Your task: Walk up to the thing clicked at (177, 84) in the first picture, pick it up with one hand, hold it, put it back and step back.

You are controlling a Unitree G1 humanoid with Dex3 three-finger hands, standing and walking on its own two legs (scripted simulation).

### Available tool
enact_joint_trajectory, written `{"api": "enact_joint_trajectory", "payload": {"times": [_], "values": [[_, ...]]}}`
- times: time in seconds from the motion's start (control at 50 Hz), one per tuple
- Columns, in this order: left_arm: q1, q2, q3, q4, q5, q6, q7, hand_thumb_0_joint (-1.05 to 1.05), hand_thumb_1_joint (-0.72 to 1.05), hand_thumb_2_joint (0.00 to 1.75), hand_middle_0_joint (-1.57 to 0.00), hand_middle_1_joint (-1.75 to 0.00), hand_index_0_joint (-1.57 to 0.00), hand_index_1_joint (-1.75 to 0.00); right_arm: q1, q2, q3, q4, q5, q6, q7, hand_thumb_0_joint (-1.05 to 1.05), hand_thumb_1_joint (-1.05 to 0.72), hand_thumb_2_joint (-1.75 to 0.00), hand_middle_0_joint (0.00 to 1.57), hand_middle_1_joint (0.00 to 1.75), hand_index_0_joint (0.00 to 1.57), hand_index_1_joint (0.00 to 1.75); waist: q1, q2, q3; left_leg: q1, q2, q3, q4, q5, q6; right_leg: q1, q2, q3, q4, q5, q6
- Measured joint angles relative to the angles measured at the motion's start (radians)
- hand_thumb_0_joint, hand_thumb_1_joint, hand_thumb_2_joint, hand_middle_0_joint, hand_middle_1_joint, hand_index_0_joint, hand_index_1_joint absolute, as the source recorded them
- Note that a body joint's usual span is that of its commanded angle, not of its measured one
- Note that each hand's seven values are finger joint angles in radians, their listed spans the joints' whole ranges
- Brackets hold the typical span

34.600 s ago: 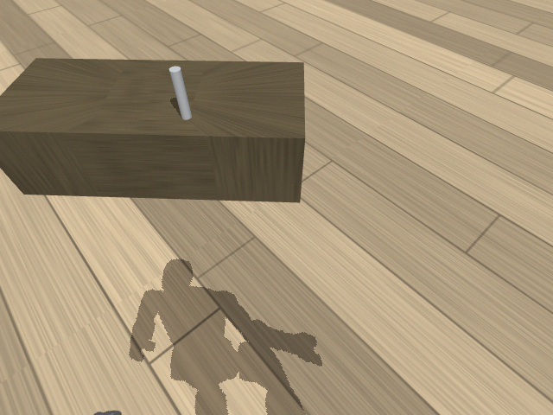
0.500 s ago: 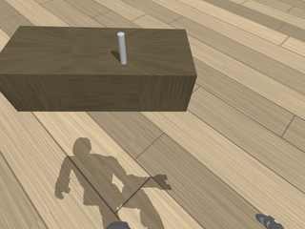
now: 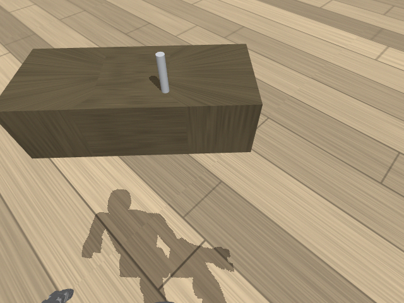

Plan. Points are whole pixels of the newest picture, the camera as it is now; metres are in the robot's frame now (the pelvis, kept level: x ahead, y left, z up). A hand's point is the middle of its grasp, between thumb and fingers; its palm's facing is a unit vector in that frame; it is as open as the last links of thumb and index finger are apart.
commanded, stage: step back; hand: left
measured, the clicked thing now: (162, 73) +1.13 +0.22 -0.27
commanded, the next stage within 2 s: stand in 0.36 s
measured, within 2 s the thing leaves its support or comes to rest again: neither
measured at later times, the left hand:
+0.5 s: hand out of the picture +0.13 +0.26 -0.14, palm faces +0.02 -0.95 -0.33, open 7.4 cm
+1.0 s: hand out of the picture +0.07 +0.25 -0.14, palm faces -0.01 -0.94 -0.34, open 7.4 cm
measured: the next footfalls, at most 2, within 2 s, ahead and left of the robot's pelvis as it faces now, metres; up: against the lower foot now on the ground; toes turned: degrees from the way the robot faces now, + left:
none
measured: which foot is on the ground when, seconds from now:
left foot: down 0.00-1.00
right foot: down 0.00-1.00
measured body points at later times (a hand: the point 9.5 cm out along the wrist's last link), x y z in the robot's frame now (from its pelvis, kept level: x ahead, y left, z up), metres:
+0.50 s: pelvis +0.03 +0.00 +0.01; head +0.06 +0.01 +0.46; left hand +0.13 +0.31 -0.12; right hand +0.16 -0.29 -0.11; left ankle +0.02 +0.12 -0.73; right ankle +0.01 -0.13 -0.73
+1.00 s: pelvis +0.00 -0.01 +0.02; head +0.01 -0.01 +0.47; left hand +0.07 +0.30 -0.11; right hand +0.08 -0.30 -0.12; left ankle +0.02 +0.12 -0.73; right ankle +0.01 -0.13 -0.73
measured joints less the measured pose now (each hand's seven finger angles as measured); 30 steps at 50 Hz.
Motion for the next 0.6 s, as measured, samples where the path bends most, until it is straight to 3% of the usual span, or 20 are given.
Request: {"api": "enact_joint_trajectory", "payload": {"times": [0.06, 0.1, 0.12, 0.38, 0.6], "values": [[-0.005, -0.017, -0.013, 0.006, 0.006, 0.005, -0.004, 0.01, 0.91, 0.90, -0.20, -0.30, -0.21, -0.30, -0.005, -0.011, -0.002, 0.008, 0.001, 0.007, -0.004, 0.01, -0.90, -0.90, 0.20, 0.30, 0.20, 0.30, 0.005, 0.004, -0.019, -0.012, -0.025, 0.001, 0.031, -0.107, 0.006, -0.002, -0.013, 0.000, 0.018, -0.034, 0.001], [-0.017, -0.029, -0.019, 0.013, 0.004, 0.014, -0.004, 0.01, 0.90, 0.90, -0.20, -0.30, -0.21, -0.30, -0.006, -0.020, -0.003, 0.017, 0.001, -0.003, -0.004, 0.01, -0.91, -0.90, 0.20, 0.30, 0.20, 0.30, -0.001, 0.007, -0.025, 0.009, -0.033, 0.003, -0.029, 0.026, 0.011, 0.004, -0.024, -0.007, 0.028, -0.050, 0.012], [-0.026, -0.032, -0.020, 0.018, 0.001, 0.016, -0.003, 0.01, 0.90, 0.90, -0.20, -0.30, -0.21, -0.30, -0.009, -0.020, -0.004, 0.025, 0.001, -0.007, -0.004, 0.01, -0.91, -0.90, 0.20, 0.30, 0.20, 0.30, 0.000, 0.001, -0.025, 0.018, -0.039, 0.005, -0.039, 0.043, 0.012, 0.009, -0.031, -0.006, 0.031, -0.055, 0.017], [-0.105, -0.025, -0.025, 0.053, -0.021, 0.018, 0.005, 0.01, 0.90, 0.90, -0.20, -0.30, -0.21, -0.30, -0.098, 0.014, 0.014, 0.054, 0.004, -0.018, -0.012, 0.01, -0.91, -0.90, 0.20, 0.30, 0.20, 0.30, 0.014, -0.049, -0.011, 0.058, -0.041, -0.008, -0.101, 0.027, 0.011, 0.063, -0.032, -0.021, -0.056, -0.034, 0.019], [-0.087, -0.049, -0.050, 0.120, -0.019, 0.018, 0.001, 0.01, 0.91, 0.90, -0.20, -0.30, -0.21, -0.30, -0.164, 0.009, 0.029, 0.067, 0.015, -0.011, -0.008, 0.01, -0.91, -0.90, 0.20, 0.30, 0.20, 0.30, 0.016, -0.021, -0.003, 0.133, -0.039, 0.004, -0.237, 0.102, 0.008, 0.130, -0.029, -0.012, -0.183, 0.041, 0.021]]}}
